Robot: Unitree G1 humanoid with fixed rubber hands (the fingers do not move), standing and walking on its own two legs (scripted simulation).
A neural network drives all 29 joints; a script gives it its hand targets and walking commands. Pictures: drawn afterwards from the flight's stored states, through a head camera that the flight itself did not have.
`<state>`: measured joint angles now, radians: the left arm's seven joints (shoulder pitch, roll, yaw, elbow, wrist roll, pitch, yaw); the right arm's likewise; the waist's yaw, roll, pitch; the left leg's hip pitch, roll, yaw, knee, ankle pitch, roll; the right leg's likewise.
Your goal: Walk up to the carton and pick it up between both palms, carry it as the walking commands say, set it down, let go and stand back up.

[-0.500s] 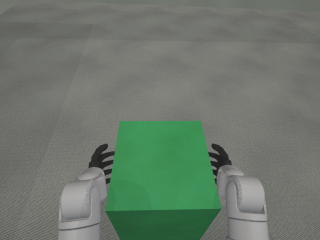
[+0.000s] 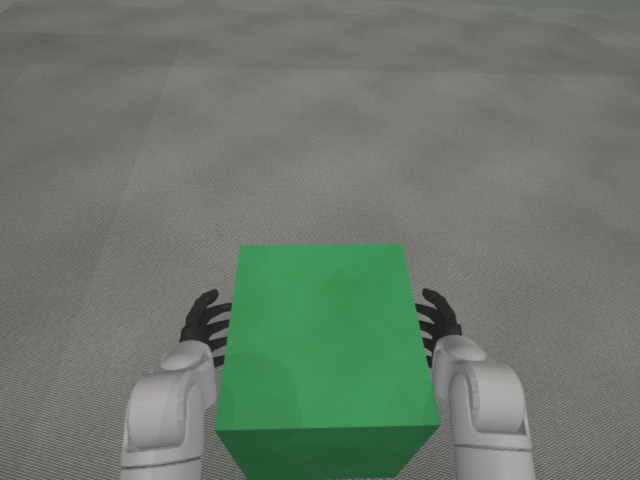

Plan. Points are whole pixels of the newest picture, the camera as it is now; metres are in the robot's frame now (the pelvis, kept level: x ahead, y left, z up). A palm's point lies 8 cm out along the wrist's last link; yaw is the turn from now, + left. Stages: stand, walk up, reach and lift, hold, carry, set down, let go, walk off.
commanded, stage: carry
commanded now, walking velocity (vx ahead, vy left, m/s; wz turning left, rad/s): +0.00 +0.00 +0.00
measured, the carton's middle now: (322, 368) +0.27 +0.00 -0.01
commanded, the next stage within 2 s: none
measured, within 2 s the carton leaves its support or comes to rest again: neither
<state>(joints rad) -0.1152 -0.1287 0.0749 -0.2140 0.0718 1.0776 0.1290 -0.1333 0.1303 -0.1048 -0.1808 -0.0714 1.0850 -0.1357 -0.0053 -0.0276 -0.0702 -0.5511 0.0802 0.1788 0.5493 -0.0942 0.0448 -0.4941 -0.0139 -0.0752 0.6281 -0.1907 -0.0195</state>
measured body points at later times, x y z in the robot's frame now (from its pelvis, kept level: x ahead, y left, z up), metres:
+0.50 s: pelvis -0.03 +0.00 -0.01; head -0.05 +0.01 +0.44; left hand +0.25 +0.15 +0.02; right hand +0.25 -0.15 +0.03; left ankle +0.14 +0.10 -0.71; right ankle +0.09 -0.11 -0.72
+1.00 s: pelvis -0.10 +0.02 +0.00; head -0.07 +0.03 +0.44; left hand +0.17 +0.18 +0.05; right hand +0.19 -0.12 +0.06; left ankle -0.08 +0.15 -0.72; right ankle -0.02 -0.07 -0.71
